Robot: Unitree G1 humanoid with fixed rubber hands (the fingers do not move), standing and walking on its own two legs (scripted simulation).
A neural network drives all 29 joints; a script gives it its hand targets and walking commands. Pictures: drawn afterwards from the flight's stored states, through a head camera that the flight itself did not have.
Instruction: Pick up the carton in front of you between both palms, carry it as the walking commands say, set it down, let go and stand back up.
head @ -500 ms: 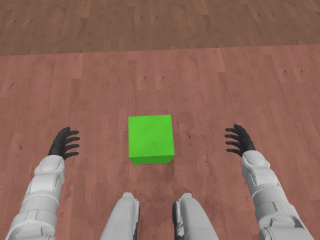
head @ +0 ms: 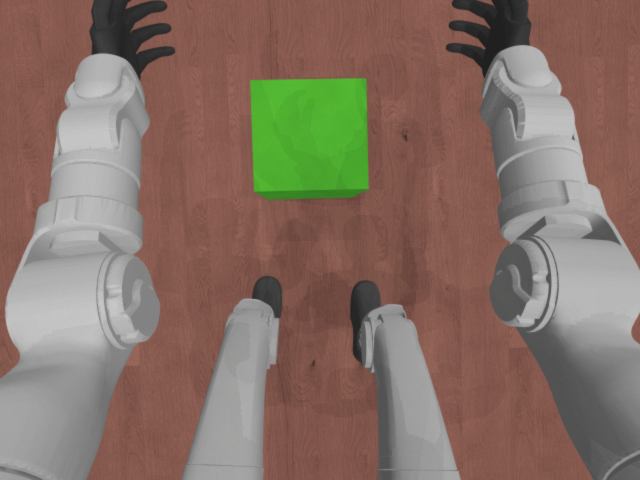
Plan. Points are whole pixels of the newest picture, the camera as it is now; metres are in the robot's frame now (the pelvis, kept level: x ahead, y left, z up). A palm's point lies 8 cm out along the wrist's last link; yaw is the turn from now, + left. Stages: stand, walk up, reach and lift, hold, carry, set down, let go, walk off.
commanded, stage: reach and lift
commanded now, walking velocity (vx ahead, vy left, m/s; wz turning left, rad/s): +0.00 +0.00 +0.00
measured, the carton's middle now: (309, 148) +0.53 +0.03 -0.52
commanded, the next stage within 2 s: none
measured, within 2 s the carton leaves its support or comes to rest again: leaves its support in 1.78 s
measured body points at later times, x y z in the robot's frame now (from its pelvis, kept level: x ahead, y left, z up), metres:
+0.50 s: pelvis +0.00 -0.01 -0.16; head +0.36 +0.00 +0.11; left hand +0.52 +0.23 -0.33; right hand +0.55 -0.16 -0.33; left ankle +0.09 +0.13 -0.61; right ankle +0.08 -0.13 -0.61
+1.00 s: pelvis -0.02 +0.00 -0.27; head +0.36 +0.01 -0.05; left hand +0.53 +0.21 -0.47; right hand +0.55 -0.16 -0.47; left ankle +0.08 +0.12 -0.61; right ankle +0.08 -0.13 -0.61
